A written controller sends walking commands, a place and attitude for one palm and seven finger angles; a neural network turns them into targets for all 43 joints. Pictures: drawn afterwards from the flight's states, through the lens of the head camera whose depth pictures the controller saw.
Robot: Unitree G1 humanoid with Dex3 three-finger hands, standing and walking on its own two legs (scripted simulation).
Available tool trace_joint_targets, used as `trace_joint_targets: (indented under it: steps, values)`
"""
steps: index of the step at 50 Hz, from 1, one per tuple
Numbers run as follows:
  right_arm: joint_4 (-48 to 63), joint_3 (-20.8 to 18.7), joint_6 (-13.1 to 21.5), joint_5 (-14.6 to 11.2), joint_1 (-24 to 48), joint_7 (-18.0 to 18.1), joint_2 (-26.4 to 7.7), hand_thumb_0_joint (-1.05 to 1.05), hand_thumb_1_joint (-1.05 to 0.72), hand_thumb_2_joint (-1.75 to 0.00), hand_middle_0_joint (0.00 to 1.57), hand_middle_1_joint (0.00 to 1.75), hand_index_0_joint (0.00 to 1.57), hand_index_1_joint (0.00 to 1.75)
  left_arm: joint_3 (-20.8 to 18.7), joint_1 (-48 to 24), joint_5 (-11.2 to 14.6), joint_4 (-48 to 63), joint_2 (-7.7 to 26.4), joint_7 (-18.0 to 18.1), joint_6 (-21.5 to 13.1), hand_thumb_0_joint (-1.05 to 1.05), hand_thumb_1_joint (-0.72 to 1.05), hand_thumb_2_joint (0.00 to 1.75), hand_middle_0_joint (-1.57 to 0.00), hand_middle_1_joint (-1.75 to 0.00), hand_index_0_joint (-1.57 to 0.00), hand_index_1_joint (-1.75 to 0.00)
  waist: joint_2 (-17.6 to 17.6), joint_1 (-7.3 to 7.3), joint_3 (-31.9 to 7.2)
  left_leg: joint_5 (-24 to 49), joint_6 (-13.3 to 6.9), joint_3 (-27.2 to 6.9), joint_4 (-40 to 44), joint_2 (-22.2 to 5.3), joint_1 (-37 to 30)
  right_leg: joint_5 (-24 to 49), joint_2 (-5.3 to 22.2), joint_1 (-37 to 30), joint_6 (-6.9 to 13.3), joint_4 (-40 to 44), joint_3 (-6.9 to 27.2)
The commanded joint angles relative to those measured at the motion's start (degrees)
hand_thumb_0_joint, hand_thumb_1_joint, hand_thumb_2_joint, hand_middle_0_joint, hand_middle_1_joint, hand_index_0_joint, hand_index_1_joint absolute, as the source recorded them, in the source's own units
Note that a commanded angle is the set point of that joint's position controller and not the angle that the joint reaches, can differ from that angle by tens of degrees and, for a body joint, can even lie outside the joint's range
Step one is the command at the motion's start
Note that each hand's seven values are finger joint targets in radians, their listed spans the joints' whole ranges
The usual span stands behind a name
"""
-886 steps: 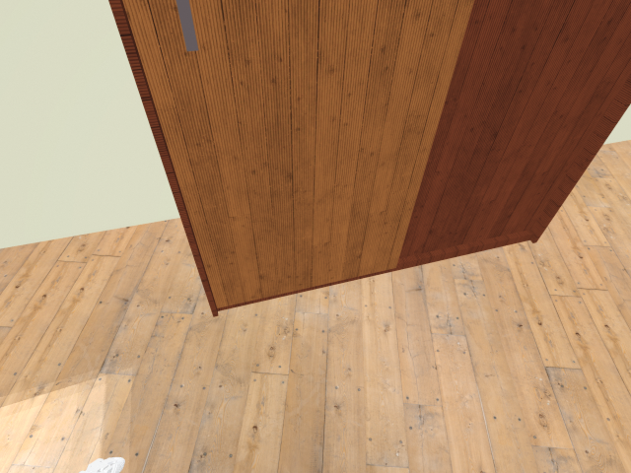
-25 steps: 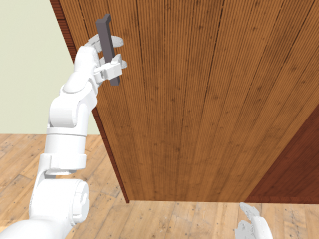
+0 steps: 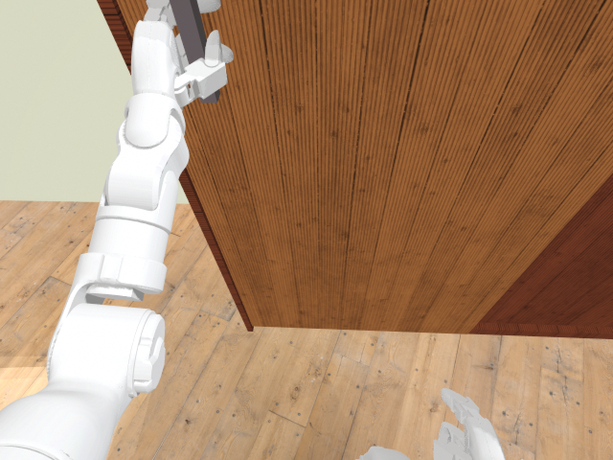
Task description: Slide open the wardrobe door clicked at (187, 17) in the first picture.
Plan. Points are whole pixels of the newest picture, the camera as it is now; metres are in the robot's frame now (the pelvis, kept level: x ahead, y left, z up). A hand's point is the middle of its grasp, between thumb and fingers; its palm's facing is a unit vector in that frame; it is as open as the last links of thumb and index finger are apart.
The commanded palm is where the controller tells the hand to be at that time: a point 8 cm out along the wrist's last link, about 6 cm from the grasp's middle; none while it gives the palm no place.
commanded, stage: step sideways, sliding the door along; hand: left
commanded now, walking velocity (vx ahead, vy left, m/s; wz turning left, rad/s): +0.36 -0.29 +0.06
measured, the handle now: (197, 25) +0.51 +0.17 +0.27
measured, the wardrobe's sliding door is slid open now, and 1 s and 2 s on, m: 0.00 0.14 0.52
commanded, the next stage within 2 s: none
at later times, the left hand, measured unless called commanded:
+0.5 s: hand (256, 68) +0.47 +0.10 +0.25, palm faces +0.24 -0.97 -0.08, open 6.4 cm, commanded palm +0.45 +0.08 +0.25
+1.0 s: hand (355, 67) +0.48 -0.01 +0.24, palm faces +0.41 -0.91 -0.07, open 6.8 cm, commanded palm +0.45 -0.06 +0.25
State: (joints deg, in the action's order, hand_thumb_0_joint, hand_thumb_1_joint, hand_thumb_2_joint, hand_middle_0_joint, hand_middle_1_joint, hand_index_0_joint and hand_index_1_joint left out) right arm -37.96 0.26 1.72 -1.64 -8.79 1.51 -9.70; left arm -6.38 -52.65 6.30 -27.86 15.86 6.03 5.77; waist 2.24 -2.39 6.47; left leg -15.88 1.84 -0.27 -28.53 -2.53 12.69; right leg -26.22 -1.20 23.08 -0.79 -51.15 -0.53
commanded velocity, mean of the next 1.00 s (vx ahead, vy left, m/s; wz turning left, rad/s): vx -0.02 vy -0.16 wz -0.07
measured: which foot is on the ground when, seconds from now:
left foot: down 0.00-0.16, up 0.18-0.34, down 0.36-0.76, up 0.78-0.94, down 0.96-1.00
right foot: up 0.00-0.12, down 0.14-0.36, up 0.38-0.74, down 0.76-0.98, up 1.00-1.00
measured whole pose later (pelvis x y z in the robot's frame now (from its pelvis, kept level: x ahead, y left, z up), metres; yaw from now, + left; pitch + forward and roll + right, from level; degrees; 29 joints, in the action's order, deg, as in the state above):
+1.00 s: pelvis +0.10 -0.24 -0.02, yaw +14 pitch -1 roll +0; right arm -37.0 -4.0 7.7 -3.9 -4.0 2.8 -16.0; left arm -6.8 -41.5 4.1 2.1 11.0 9.5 1.7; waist 4.0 -4.6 15.1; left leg -18.7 -1.8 6.0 -38.3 -1.2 16.5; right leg -16.2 5.4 25.4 -0.2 -44.1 -7.4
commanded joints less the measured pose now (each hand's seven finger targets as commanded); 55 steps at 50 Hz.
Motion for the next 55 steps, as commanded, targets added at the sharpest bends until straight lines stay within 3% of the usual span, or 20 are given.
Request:
trace_joint_targets:
  steps: [1, 6, 7, 8, 9, 11, 13, 16, 17, 18, 20, 24, 31, 36, 38, 39, 41, 46, 49, 55]
  values:
    - [6.7, -3.1, 1.9, -0.9, 3.4, 1.0, -9.8, 0.00, -0.90, -0.90, 0.20, 0.30, 0.20, 0.30, 6.4, -40.6, -0.8, 17.6, 1.6, -3.3, -10.6, 0.00, 0.90, 0.90, -0.45, -1.40, -0.45, -1.40, 10.8, 5.15, -25.6, 26.6, -14.4, -11.4, 2.1, -17.5, -19.1, 2.2, 3.4, 4.6, 0.9, 1.5, 0.7]
    - [6.8, -2.1, 3.4, -2.7, 5.6, 2.6, -9.3, 0.00, -0.90, -0.90, 0.20, 0.30, 0.20, 0.30, 8.8, -40.5, -0.3, 14.4, -1.4, -3.4, -11.6, 0.00, 0.90, 0.90, -0.45, -1.40, -0.45, -1.40, 5.5, 3.10, -24.5, 2.6, -7.8, -1.0, -7.8, -10.9, 6.4, 11.0, 4.0, -23.9, 2.1, 17.1, -1.4]
    - [6.6, -1.6, 3.5, -3.0, 4.9, 2.9, -8.2, 0.00, -0.90, -0.90, 0.20, 0.30, 0.20, 0.30, 10.0, -40.6, -0.8, 15.5, -2.4, -3.1, -11.4, 0.00, 0.90, 0.90, -0.45, -1.40, -0.45, -1.40, -5.9, 3.10, -26.0, -6.1, -4.8, 4.5, -18.2, -4.1, 10.2, 7.3, 10.0, -26.8, 4.1, 25.0, 5.1]
    - [7.6, -1.5, 3.7, -2.4, 6.3, 3.5, -7.4, 0.00, -0.90, -0.90, 0.20, 0.30, 0.20, 0.30, 9.6, -39.6, -1.4, 15.7, -1.5, -3.0, -11.5, 0.00, 0.90, 0.90, -0.45, -1.40, -0.45, -1.40, -20.9, 2.25, -24.0, -19.5, -2.6, 2.7, -30.5, 3.4, 18.2, 3.2, 19.3, -25.8, 9.2, 36.2, 24.3]
    - [6.5, -1.8, 4.5, -1.7, 6.9, 4.2, -8.4, 0.00, -0.90, -0.90, 0.20, 0.30, 0.20, 0.30, 10.1, -37.1, -1.5, 13.8, -2.9, -2.8, -11.1, 0.00, 0.90, 0.90, -0.45, -1.40, -0.45, -1.40, -18.6, 1.37, -21.1, -21.1, -2.5, -1.9, -37.6, 3.9, 20.1, 2.5, 23.3, -23.8, 13.0, 38.0, 29.5]
    - [4.4, -2.3, 5.7, -1.7, 5.1, 4.3, -9.4, 0.00, -0.90, -0.90, 0.20, 0.30, 0.20, 0.30, 10.1, -40.0, -0.9, 19.1, -2.5, -2.9, -12.3, 0.00, 0.90, 0.90, -0.45, -1.40, -0.45, -1.40, -9.9, 2.34, -19.6, -15.1, -1.7, -3.4, -38.7, 0.7, 18.8, 15.3, 20.9, -24.8, 14.7, 32.8, 24.2]
    - [3.4, -1.7, 6.1, -1.1, 3.0, 3.8, -7.9, 0.00, -0.90, -0.90, 0.20, 0.30, 0.20, 0.30, 12.1, -40.1, -1.7, 22.1, -5.4, -2.6, -14.2, 0.00, 0.90, 0.90, -0.45, -1.40, -0.45, -1.40, -8.2, 3.35, -22.8, -13.7, -1.4, 1.2, -25.1, 0.2, 11.3, 40.7, 16.6, -26.4, 12.3, 24.5, 9.5]
    - [3.9, -2.5, 5.2, -0.8, 2.6, 3.4, -7.8, 0.00, -0.90, -0.90, 0.20, 0.30, 0.20, 0.30, 13.6, -38.5, -1.9, 24.1, -6.4, -2.2, -15.6, 0.00, 0.90, 0.90, -0.45, -1.40, -0.45, -1.40, -5.7, 5.11, -25.8, 9.7, -1.4, 4.8, 4.2, -2.2, -8.6, 44.1, 11.6, -16.9, 6.8, 11.0, -1.5]
    - [4.8, -3.5, 5.1, -0.6, 2.1, 2.9, -9.4, 0.00, -0.90, -0.90, 0.20, 0.30, 0.20, 0.30, 15.0, -38.7, -1.1, 26.3, -7.7, -2.3, -16.5, 0.00, 0.90, 0.90, -0.45, -1.40, -0.45, -1.40, 2.8, 5.77, -28.2, 26.1, -4.7, -4.3, 6.1, -10.8, -24.2, 30.6, 8.7, -2.1, 3.7, 2.7, -3.0]
    - [5.7, -4.7, 5.0, -1.0, 1.6, 1.8, -11.3, 0.00, -0.90, -0.90, 0.20, 0.30, 0.20, 0.30, 17.0, -39.0, -0.1, 27.7, -10.5, -2.9, -16.8, 0.00, 0.90, 0.90, -0.45, -1.40, -0.45, -1.40, 14.9, 5.16, -31.4, 49.4, -12.2, -24.3, 2.5, -26.8, -36.1, 0.0, 3.9, 14.5, 1.1, -8.6, 0.2]
    - [6.2, -5.7, 4.3, -1.8, 4.6, -1.1, -12.1, 0.00, -0.90, -0.90, 0.20, 0.30, 0.20, 0.30, 15.1, -40.8, -0.1, 25.4, -9.7, -4.0, -16.9, 0.00, 0.90, 0.90, -0.45, -1.40, -0.45, -1.40, 6.7, 3.76, -30.9, 48.1, -16.1, -21.2, -1.1, -32.5, -34.3, -2.8, 6.2, 17.3, 3.4, -21.1, 10.0]
    - [5.9, -6.6, 4.0, -1.7, 4.2, -1.9, -12.1, 0.00, -0.90, -0.90, 0.20, 0.30, 0.20, 0.30, 15.7, -41.1, -1.5, 31.3, -9.0, -4.9, -16.4, 0.00, 0.90, 0.90, -0.45, -1.40, -0.45, -1.40, 4.4, 5.30, -26.2, 43.4, -11.0, -7.5, -1.2, -24.6, -29.8, 1.5, 6.0, 18.0, 0.3, -15.6, 2.0]
    - [9.8, -6.1, 5.0, -1.5, 4.4, -2.2, -10.2, 0.00, -0.90, -0.90, 0.20, 0.30, 0.20, 0.30, 15.3, -31.5, -1.2, 34.8, -8.1, -6.3, -15.3, 0.00, 0.90, 0.90, -0.45, -1.40, -0.45, -1.40, 20.0, 5.49, -25.4, 55.7, -6.1, 5.4, -2.8, -17.8, -29.7, 7.0, 2.4, 10.1, -1.7, 1.0, -6.5]
    - [11.5, -4.3, 7.6, -2.6, 6.4, -1.5, -8.3, 0.00, -0.90, -0.90, 0.20, 0.30, 0.20, 0.30, 12.4, -24.2, -1.3, 38.0, -4.1, -5.1, -14.8, 0.00, 0.90, 0.90, -0.45, -1.40, -0.45, -1.40, 17.1, 3.34, -25.2, 39.4, -7.0, 8.1, -13.6, -13.0, -18.3, 24.3, 0.7, -12.3, -1.1, 22.6, -8.3]
    - [11.4, -3.0, 7.6, -3.0, 8.6, -0.2, -4.6, 0.00, -0.90, -0.90, 0.20, 0.30, 0.20, 0.30, 8.9, -21.2, -2.6, 39.9, 2.6, -4.2, -13.7, 0.00, 0.90, 0.90, -0.45, -1.40, -0.45, -1.40, -10.5, 2.18, -27.3, -10.3, -4.7, 7.5, -30.9, -1.6, 4.8, 69.7, 17.7, -29.0, 3.7, 22.9, 8.0]
    - [10.7, -2.2, 8.1, -2.0, 9.1, 1.2, -4.6, 0.00, -0.90, -0.90, 0.20, 0.30, 0.20, 0.30, 8.4, -13.8, -2.8, 37.3, 2.3, -3.7, -12.0, 0.00, 0.90, 0.90, -0.45, -1.40, -0.45, -1.40, -12.0, 1.33, -26.6, -24.6, 0.0, 1.8, -34.2, 1.7, 10.2, 83.4, 23.2, -28.2, 5.6, 22.2, 11.9]
    - [11.1, -2.7, 8.6, -2.0, 8.3, 1.9, -5.3, 0.00, -0.90, -0.90, 0.20, 0.30, 0.20, 0.30, 9.1, -15.9, -1.9, 50.1, 1.6, -3.9, -13.0, 0.00, 0.90, 0.90, -0.45, -1.40, -0.45, -1.40, -20.6, 1.31, -26.8, -22.2, -0.6, -1.3, -36.9, 0.4, 9.2, 76.3, 21.7, -26.5, 6.5, 18.9, 11.4]
    - [9.5, -2.2, 9.7, -1.7, 10.0, 1.6, -5.9, 0.00, -0.90, -0.90, 0.20, 0.30, 0.20, 0.30, 17.1, -14.6, -1.8, 56.2, -8.7, -2.6, -16.6, 0.00, 0.90, 0.90, -0.45, -1.40, -0.45, -1.40, -14.2, 4.25, -30.2, 5.2, -1.1, 4.9, -2.4, -0.5, -3.4, 68.8, 15.2, -24.4, 4.1, 9.7, 1.0]
    - [12.2, -5.2, 9.0, -2.3, 8.1, -1.1, -10.4, 0.00, -0.90, -0.90, 0.20, 0.30, 0.20, 0.30, 22.0, -14.3, -1.8, 56.6, -12.5, -3.5, -17.9, 0.00, 0.90, 0.90, -0.45, -1.40, -0.45, -1.40, 8.9, 2.47, -34.8, 67.1, -11.9, -10.3, -4.2, -24.0, -31.8, -1.4, 7.0, 6.2, 0.5, -5.7, 1.5]
    - [11.8, -4.9, 10.6, -1.2, 5.5, -3.3, -9.3, 0.00, -0.90, -0.90, 0.20, 0.30, 0.20, 0.30, 25.7, -17.0, -3.1, 56.5, -16.9, -4.3, -16.4, 0.00, 0.90, 0.90, -0.45, -1.40, -0.45, -1.40, 8.5, 4.36, -27.1, 59.9, -8.3, 1.0, -3.8, -19.1, -28.9, 1.1, 4.0, 11.5, -0.4, -10.9, -1.2]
